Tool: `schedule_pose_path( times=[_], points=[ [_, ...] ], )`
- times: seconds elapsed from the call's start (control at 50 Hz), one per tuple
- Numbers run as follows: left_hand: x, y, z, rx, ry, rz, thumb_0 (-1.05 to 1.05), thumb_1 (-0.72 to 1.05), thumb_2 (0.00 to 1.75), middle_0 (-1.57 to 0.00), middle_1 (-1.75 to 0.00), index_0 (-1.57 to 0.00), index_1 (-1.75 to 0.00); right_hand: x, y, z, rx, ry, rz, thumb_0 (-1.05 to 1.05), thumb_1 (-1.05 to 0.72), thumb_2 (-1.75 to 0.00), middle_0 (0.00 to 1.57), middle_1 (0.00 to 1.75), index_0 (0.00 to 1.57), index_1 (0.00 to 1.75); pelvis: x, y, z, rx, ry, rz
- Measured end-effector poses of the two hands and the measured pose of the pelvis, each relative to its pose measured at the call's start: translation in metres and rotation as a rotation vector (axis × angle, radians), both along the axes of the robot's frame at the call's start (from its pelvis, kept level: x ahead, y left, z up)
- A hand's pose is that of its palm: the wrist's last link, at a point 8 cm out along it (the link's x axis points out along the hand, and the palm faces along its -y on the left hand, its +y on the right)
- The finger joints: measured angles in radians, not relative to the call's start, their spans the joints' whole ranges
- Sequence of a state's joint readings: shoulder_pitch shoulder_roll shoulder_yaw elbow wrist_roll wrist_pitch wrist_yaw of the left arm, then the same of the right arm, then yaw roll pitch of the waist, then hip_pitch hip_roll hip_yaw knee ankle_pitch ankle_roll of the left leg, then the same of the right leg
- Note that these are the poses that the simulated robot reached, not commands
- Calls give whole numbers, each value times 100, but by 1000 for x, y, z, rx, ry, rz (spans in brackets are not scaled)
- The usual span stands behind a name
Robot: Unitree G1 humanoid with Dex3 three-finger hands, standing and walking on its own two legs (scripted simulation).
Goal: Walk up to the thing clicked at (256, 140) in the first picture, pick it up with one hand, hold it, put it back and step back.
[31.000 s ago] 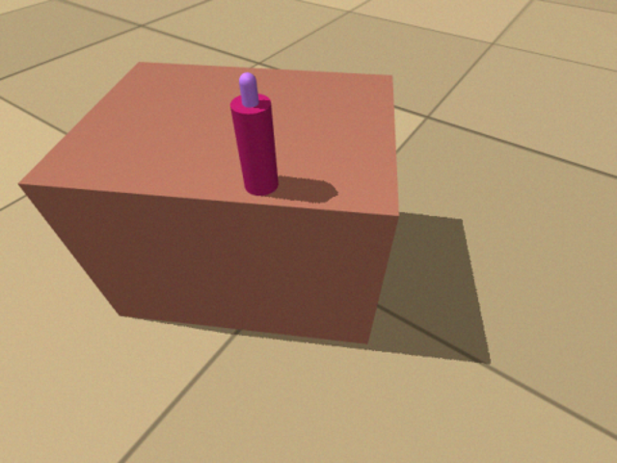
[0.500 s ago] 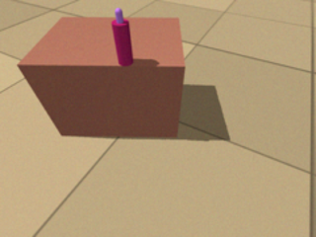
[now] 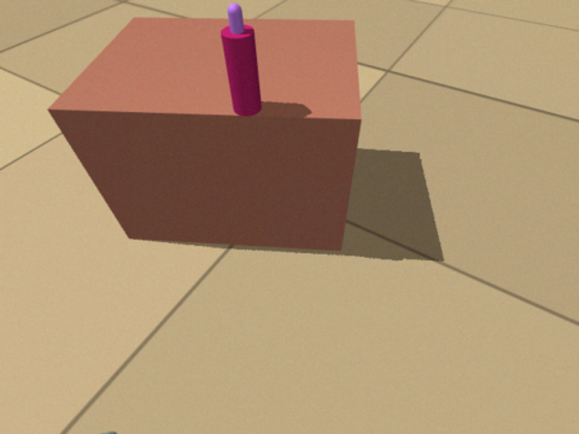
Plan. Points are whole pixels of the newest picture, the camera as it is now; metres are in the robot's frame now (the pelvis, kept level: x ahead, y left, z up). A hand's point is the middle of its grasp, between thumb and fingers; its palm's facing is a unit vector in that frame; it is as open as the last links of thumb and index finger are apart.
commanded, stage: step back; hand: left
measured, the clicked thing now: (241, 62) +0.99 +0.16 +0.03
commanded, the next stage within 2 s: stand in 0.20 s
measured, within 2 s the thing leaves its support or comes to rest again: neither
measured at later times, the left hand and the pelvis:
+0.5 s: hand out of the picture +0.11 +0.26 -0.14, palm faces -0.03 -0.94 -0.33, open 7.4 cm; pelvis +0.01 +0.02 +0.02, yaw -2 degrees
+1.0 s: hand out of the picture +0.07 +0.25 -0.13, palm faces -0.06 -0.93 -0.35, open 7.4 cm; pelvis -0.01 +0.00 +0.02, yaw -2 degrees
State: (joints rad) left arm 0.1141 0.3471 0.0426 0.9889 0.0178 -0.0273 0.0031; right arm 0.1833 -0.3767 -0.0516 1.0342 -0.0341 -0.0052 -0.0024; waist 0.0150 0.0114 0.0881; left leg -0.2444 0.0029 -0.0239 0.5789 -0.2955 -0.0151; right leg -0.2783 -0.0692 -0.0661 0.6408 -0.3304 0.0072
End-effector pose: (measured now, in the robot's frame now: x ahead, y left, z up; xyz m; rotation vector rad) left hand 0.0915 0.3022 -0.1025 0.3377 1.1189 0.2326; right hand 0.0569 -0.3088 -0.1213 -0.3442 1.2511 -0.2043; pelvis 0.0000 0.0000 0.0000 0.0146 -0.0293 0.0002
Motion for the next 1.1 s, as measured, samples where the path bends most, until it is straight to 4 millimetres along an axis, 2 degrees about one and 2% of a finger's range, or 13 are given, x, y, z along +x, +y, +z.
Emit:
schedule_pose_path(
  times=[0.1,0.22,0.34,0.44,0.58,0.86,0.96,1.1],
  points=[
    [6,15,-6,-4,30,21,0,90,90,-21,-30,-21,-30,12,18,4,12,-7,-14,0,-90,-90,20,30,20,29,8,9,1,-9,2,-19],
    [15,22,-6,-15,34,18,0,90,90,-20,-30,-21,-30,38,32,11,20,-50,-9,0,-90,-90,20,30,20,30,14,16,5,-19,0,-18],
    [16,16,-2,-40,46,-1,0,91,90,-20,-30,-21,-30,58,39,22,30,-114,10,0,-90,-90,20,30,20,30,16,20,13,-17,-11,-25],
    [12,10,0,-52,57,-18,0,90,90,-20,-30,-21,-30,63,38,29,32,-140,10,0,-90,-90,20,30,20,30,13,20,18,-15,-18,-27],
    [0,4,3,-53,72,-26,0,90,90,-20,-30,-21,-30,49,31,31,34,-123,-5,0,-90,-90,20,30,20,30,6,16,21,-12,-25,-28],
    [-28,-1,8,-25,128,-28,0,90,90,-20,-30,-21,-30,-7,17,17,56,-7,-46,0,-90,-90,20,30,20,29,-6,4,22,-11,-18,-30],
    [-29,-5,8,-24,130,-33,0,90,90,-20,-30,-21,-30,-19,14,16,56,15,-59,0,-90,-90,20,30,20,29,-7,1,22,-12,-18,-33],
    [-21,-10,8,-30,111,-43,0,90,90,-20,-30,-21,-30,-24,10,16,51,21,-61,0,-90,-90,20,30,20,29,-7,-2,22,-11,-15,-35]
  ],
)
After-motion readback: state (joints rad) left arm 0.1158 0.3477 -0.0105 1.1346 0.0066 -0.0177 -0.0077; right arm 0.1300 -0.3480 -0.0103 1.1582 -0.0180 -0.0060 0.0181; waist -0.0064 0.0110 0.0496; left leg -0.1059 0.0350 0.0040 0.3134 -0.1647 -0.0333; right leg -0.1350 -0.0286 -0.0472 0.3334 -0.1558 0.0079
